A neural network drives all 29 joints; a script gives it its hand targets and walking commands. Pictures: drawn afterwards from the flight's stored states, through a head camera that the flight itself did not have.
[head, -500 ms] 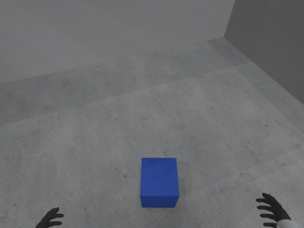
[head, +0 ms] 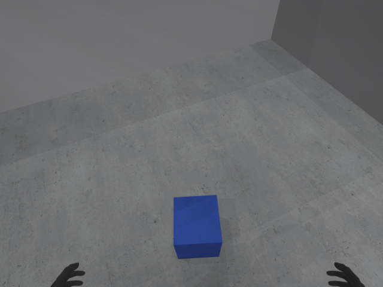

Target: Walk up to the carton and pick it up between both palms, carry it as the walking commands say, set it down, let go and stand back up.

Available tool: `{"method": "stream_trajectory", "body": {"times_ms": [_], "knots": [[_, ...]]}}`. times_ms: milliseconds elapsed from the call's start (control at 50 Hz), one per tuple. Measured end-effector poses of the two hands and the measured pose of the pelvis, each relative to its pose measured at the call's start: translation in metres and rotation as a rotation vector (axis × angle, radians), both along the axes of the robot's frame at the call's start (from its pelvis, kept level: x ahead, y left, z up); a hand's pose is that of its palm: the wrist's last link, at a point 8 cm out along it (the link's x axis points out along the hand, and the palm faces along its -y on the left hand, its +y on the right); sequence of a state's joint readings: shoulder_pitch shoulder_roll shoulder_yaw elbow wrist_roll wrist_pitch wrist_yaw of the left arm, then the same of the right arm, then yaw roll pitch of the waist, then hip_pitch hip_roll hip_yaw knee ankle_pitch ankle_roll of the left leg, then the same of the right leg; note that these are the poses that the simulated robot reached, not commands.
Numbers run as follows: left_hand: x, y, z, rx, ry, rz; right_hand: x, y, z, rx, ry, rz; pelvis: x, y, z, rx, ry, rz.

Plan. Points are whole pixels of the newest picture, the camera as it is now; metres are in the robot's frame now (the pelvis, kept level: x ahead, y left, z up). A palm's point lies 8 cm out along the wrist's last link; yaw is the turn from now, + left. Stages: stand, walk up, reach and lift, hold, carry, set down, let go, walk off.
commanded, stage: walk up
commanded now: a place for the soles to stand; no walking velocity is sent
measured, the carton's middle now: (196, 227) +0.44 +0.02 -0.65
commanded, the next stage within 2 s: reach and lift in 0.24 s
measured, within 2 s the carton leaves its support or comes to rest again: neither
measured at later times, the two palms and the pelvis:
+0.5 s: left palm (67, 285) +0.14 +0.30 -0.10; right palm (326, 258) +0.19 -0.27 -0.10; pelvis -0.01 +0.00 -0.02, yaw +6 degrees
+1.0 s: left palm (101, 233) +0.26 +0.27 -0.16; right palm (288, 222) +0.29 -0.23 -0.16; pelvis -0.04 +0.00 -0.07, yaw +5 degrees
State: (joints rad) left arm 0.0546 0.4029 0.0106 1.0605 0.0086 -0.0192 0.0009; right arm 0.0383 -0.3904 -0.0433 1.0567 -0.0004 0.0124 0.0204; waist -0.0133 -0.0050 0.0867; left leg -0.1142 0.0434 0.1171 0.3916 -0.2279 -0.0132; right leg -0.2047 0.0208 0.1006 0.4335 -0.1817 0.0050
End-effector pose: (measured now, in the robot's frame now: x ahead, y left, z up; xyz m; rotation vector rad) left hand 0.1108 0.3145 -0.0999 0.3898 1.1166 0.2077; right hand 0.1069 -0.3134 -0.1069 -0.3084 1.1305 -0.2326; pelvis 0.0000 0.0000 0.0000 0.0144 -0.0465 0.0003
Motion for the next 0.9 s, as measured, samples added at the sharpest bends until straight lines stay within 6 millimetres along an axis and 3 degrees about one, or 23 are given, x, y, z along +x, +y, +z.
{"method": "stream_trajectory", "body": {"times_ms": [160, 260, 340, 440, 540, 700, 780, 900], "knots": [[0.013, -0.005, 0.0, -0.01, -0.022, -0.024, -0.016, -0.004, 0.0, -0.009, 0.018, -0.019, -0.002, 0.0, -0.001, 0.001, 0.001, -0.007], [0.016, -0.005, 0.0, -0.022, -0.034, -0.021, -0.015, -0.004, 0.001, -0.006, 0.005, -0.026, -0.003, 0.0, -0.002, 0.002, 0.006, -0.003], [0.03, -0.009, 0.007, -0.045, -0.103, -0.007, 0.025, 0.011, 0.009, 0.017, -0.094, 0.041, -0.012, 0.001, -0.009, -0.001, -0.005, 0.045], [0.027, -0.012, 0.004, -0.054, -0.074, 0.027, 0.068, 0.032, 0.011, 0.038, -0.145, 0.072, -0.012, 0.001, -0.013, -0.01, -0.009, 0.085], [0.035, -0.019, -0.008, -0.093, -0.08, 0.045, 0.088, 0.052, 0.0, 0.079, -0.148, 0.067, -0.002, 0.0, -0.02, -0.017, 0.035, 0.103], [0.094, -0.026, -0.027, -0.122, -0.173, 0.04, 0.12, 0.066, -0.02, 0.09, -0.184, 0.055, 0.002, 0.0, -0.04, -0.028, 0.165, 0.1], [0.118, -0.029, -0.036, -0.132, -0.215, 0.043, 0.134, 0.068, -0.028, 0.091, -0.21, 0.065, -0.002, 0.001, -0.05, -0.028, 0.239, 0.093], [0.136, -0.035, -0.05, -0.153, -0.246, 0.053, 0.156, 0.076, -0.04, 0.105, -0.243, 0.088, -0.017, 0.002, -0.063, -0.024, 0.32, 0.087]]}}
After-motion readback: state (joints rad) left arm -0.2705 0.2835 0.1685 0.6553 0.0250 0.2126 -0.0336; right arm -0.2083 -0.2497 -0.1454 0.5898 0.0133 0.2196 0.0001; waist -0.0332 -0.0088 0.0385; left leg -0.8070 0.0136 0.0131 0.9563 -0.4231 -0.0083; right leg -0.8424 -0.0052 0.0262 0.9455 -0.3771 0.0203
